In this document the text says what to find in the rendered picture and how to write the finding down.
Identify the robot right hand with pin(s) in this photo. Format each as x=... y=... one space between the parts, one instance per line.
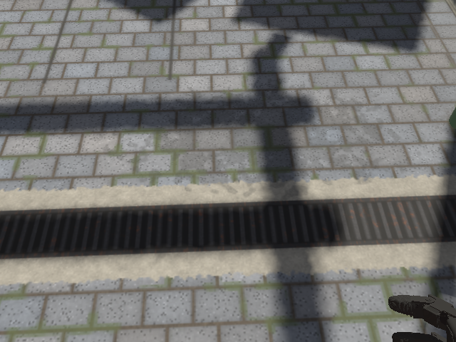
x=432 y=309

